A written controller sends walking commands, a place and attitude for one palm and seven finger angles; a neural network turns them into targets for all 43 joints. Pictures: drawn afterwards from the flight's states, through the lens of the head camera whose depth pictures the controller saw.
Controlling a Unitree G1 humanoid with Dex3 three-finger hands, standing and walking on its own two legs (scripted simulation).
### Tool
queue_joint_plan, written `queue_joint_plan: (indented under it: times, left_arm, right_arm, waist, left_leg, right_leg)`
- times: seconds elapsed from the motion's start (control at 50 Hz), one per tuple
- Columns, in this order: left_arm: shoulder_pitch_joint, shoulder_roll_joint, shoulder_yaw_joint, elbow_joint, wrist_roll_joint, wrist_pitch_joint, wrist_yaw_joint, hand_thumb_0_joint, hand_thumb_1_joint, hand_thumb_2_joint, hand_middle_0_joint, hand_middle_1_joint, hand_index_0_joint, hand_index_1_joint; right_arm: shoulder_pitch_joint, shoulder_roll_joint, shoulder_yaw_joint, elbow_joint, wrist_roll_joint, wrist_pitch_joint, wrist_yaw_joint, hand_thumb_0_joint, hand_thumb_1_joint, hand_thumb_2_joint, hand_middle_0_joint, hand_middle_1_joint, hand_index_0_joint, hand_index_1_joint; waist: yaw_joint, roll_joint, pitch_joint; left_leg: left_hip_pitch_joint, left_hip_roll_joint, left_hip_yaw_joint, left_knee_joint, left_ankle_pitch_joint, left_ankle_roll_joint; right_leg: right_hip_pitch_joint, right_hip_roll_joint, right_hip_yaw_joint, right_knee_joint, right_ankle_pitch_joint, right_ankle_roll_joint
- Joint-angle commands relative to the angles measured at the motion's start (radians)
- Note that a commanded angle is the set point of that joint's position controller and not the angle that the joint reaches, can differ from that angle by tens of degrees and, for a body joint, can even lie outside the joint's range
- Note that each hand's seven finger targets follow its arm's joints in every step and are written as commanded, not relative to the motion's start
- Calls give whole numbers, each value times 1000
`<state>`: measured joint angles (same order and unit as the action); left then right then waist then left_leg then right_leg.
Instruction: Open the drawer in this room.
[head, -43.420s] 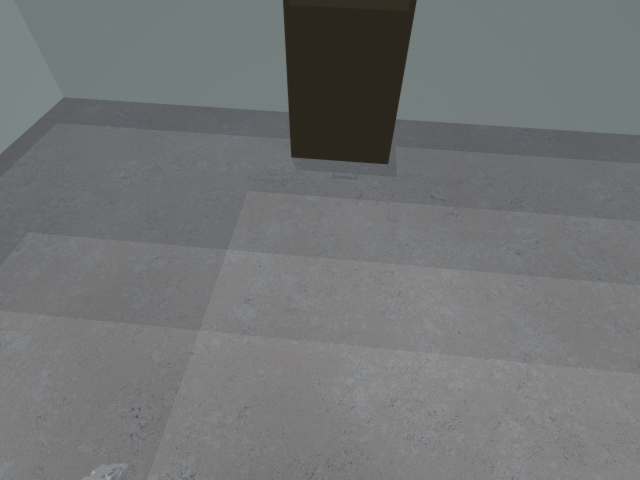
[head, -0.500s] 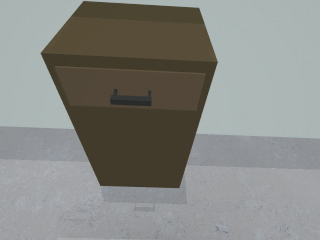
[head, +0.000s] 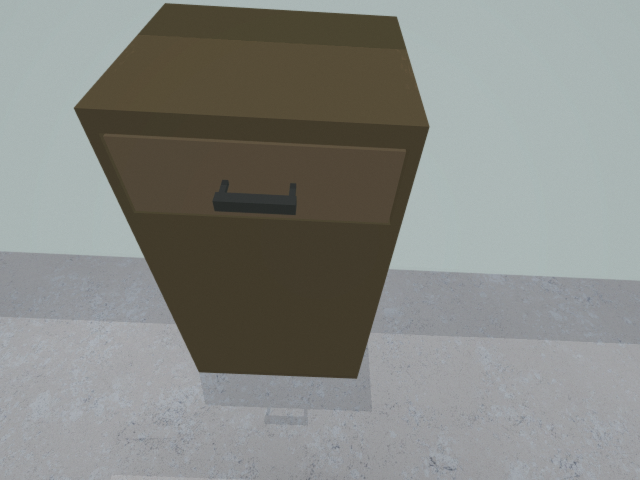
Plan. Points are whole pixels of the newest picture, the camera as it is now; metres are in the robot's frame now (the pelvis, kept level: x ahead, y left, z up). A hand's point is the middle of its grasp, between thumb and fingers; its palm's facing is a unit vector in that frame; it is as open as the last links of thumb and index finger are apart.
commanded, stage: look again from close up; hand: left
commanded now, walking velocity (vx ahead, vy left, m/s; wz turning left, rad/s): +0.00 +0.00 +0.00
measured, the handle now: (257, 195) +0.53 +0.14 +0.04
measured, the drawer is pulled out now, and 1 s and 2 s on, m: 0.00 0.00 0.00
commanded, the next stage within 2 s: raise the hand with hooked fingers in 0.22 s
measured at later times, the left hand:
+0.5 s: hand out of the picture +0.13 +0.20 -0.08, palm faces -0.08 -0.71 -0.70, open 7.4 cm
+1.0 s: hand (168, 412) +0.19 +0.19 +0.00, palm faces +0.08 -0.12 -0.99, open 10.1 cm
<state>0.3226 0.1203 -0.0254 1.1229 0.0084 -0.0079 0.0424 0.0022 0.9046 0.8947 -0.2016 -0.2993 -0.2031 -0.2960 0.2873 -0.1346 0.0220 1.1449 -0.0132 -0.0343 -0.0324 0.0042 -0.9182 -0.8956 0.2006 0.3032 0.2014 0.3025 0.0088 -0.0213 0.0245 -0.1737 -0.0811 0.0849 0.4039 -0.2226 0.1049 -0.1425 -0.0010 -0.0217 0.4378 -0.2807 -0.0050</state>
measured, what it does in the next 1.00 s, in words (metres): shifts its weight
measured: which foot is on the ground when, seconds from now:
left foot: down 0.00-1.00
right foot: down 0.00-1.00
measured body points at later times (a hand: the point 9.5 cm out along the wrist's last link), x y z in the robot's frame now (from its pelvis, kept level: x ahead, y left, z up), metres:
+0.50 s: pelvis -0.01 -0.01 -0.02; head -0.01 -0.04 +0.43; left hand +0.13 +0.23 -0.04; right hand +0.08 -0.26 -0.14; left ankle +0.00 +0.05 -0.74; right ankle -0.01 -0.11 -0.74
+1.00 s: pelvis -0.01 -0.07 -0.03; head +0.00 -0.09 +0.42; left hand +0.18 +0.20 +0.05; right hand +0.25 -0.24 -0.10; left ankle +0.00 +0.05 -0.74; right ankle -0.01 -0.11 -0.74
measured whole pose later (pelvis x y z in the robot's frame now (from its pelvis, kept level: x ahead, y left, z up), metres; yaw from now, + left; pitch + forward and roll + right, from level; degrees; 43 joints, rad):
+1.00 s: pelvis -0.01 -0.07 -0.03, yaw +3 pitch +4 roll +1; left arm 0.26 0.38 -0.07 0.02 0.98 0.03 0.35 0.00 0.29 0.64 -0.27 -0.69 -0.27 -0.68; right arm 0.02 -0.21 0.03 0.57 -0.06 0.11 0.00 0.01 -0.91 -0.90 0.20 0.30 0.20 0.30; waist 0.12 0.04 -0.07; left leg -0.45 -0.03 0.02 0.70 -0.33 0.02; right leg -0.42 0.07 -0.09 0.71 -0.37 -0.12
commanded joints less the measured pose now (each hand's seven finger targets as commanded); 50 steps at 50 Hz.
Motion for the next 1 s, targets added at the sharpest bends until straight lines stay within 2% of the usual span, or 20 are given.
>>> queue_joint_plan:
  times: [0.0,0.28,0.3,0.32,0.34,0.36,0.38,0.4,0.42,0.44,0.46,0.48,0.52,0.56,0.6,0.66,0.7,0.78,0.86,0.98]
  left_arm:
    - [75,83,12,-17,4,-11,2,0,900,900,-200,-300,-200,-300]
    - [81,84,14,-17,2,-13,4,0,900,900,-200,-300,-200,-300]
    - [104,115,12,-1,21,-36,38,0,900,900,-200,-300,-200,-300]
    - [-638,365,-42,-1561,130,-173,58,0,877,890,-202,-315,-202,-315]
    - [-276,335,6,-1329,157,-102,137,0,853,880,-203,-330,-203,-330]
    - [23,194,-58,-1184,159,43,184,0,830,870,-205,-345,-205,-345]
    - [59,38,-179,-1142,190,88,191,0,807,860,-207,-360,-207,-360]
    - [-22,70,-206,-1254,252,74,207,0,783,850,-208,-375,-208,-375]
    - [-37,149,-183,-1282,365,67,238,0,760,840,-210,-390,-210,-390]
    - [5,155,-198,-1253,469,70,263,0,737,830,-212,-405,-212,-405]
    - [-15,179,-174,-1237,573,63,293,0,713,820,-213,-420,-213,-420]
    - [33,217,-124,-1164,692,60,330,0,690,810,-215,-435,-215,-435]
    - [235,119,-173,-1009,855,48,370,0,643,790,-218,-465,-218,-465]
    - [330,178,-84,-1004,955,24,377,0,597,770,-222,-495,-222,-495]
    - [304,265,-9,-1128,1013,-6,390,0,550,750,-225,-525,-225,-525]
    - [156,363,75,-1256,1080,-6,439,0,480,720,-230,-570,-230,-570]
    - [44,367,70,-1305,1107,7,482,0,433,700,-233,-600,-233,-600]
    - [-227,401,64,-1392,1073,8,493,0,340,660,-240,-660,-240,-660]
    - [-281,363,-5,-1370,992,-10,407,0,247,620,-247,-720,-247,-720]
    - [-165,431,51,-1313,964,27,282,0,107,560,-257,-810,-257,-810]
  right_arm:
    - [64,-93,-13,-16,6,-10,-9,0,-900,-900,200,300,200,300]
    - [65,-92,-11,-10,7,-11,-11,0,-900,-900,200,300,200,300]
    - [3,-137,-8,-88,16,-11,1,0,-900,-900,200,300,200,300]
    - [49,-305,-40,-480,75,-143,-24,0,-900,-900,200,300,200,300]
    - [-49,-227,-24,-405,57,-254,-64,0,-900,-900,200,300,200,300]
    - [-57,-172,-50,-393,70,-287,-69,0,-900,-900,200,300,200,300]
    - [-29,-152,-41,-393,80,-297,-65,0,-900,-900,200,300,200,300]
    - [-65,-200,-53,-464,73,-312,-52,0,-900,-900,200,300,200,300]
    - [-79,-243,-54,-487,45,-306,-45,0,-900,-900,200,300,200,300]
    - [-99,-248,-51,-529,21,-290,-38,0,-900,-900,200,300,200,300]
    - [-125,-261,-59,-573,3,-265,-23,0,-900,-900,200,300,200,300]
    - [-149,-257,-72,-599,-17,-221,-13,0,-900,-900,200,300,200,300]
    - [-224,-248,-85,-666,-36,-128,23,0,-900,-900,200,300,200,300]
    - [-271,-249,-90,-710,-29,-25,65,0,-900,-900,200,300,200,300]
    - [-321,-226,-73,-767,-18,46,90,0,-900,-900,200,300,200,300]
    - [-349,-202,-62,-790,-19,108,93,0,-900,-900,200,300,200,300]
    - [-342,-187,-61,-797,-29,122,83,0,-900,-900,200,300,200,300]
    - [-356,-190,-63,-766,-48,126,43,0,-900,-900,200,300,200,300]
    - [-373,-186,-48,-740,-46,104,16,0,-900,-900,200,300,200,300]
    - [-352,-184,-28,-705,-35,113,10,0,-900,-900,200,300,200,300]
  waist:
    - [-7,10,60]
    - [-4,18,58]
    - [4,51,94]
    - [-94,346,-410]
    - [-14,433,-439]
    - [-14,288,-258]
    - [-33,168,-124]
    - [-40,83,-55]
    - [-53,20,-100]
    - [-54,-39,-86]
    - [-46,-2,-114]
    - [-21,-104,-149]
    - [32,-284,-21]
    - [106,-255,-58]
    - [149,-160,-164]
    - [155,-1,-223]
    - [129,91,-282]
    - [38,26,-272]
    - [-1,18,-237]
    - [66,-5,-266]
  left_leg:
    - [-9,190,-184,-104,106,-31]
    - [-4,189,-182,-91,160,-33]
    - [-69,195,-177,73,401,-66]
    - [263,140,-186,-21,481,-89]
    - [351,201,-217,-43,527,-146]
    - [173,188,-230,-116,354,-179]
    - [76,165,-199,-81,247,-136]
    - [-8,153,-194,-28,146,-103]
    - [-51,139,-200,28,34,-95]
    - [-121,118,-215,76,-34,-85]
    - [-162,92,-214,120,-44,-80]
    - [-200,77,-192,156,-86,-81]
    - [-328,50,-133,200,-140,-82]
    - [-382,39,-99,215,-81,-88]
    - [-393,32,-82,222,-16,-93]
    - [-349,20,-80,243,21,-87]
    - [-284,18,-81,271,46,-78]
    - [-244,8,-103,313,-10,-50]
    - [-217,0,-110,306,-20,-43]
    - [-236,9,-100,202,41,-61]
  right_leg:
    - [-62,-99,88,-68,100,-34]
    - [-46,-102,85,-78,116,-35]
    - [-90,-121,83,-65,287,-21]
    - [-115,1,70,76,238,-45]
    - [-195,-9,4,208,-17,-47]
    - [-284,5,-17,283,-165,-26]
    - [-317,6,-20,267,-127,-18]
    - [-336,3,-25,220,-102,-24]
    - [-350,17,-18,173,-82,-35]
    - [-370,21,-3,143,-73,-47]
    - [-360,20,39,132,-78,-57]
    - [-385,32,68,125,-164,-63]
    - [-454,42,92,104,-278,-70]
    - [-370,34,141,127,-162,-86]
    - [-293,24,153,195,-40,-89]
    - [-278,33,196,211,4,-91]
    - [-287,40,226,212,46,-92]
    - [-301,17,277,134,26,-62]
    - [-259,-5,289,67,59,-37]
    - [-57,-37,276,57,290,-11]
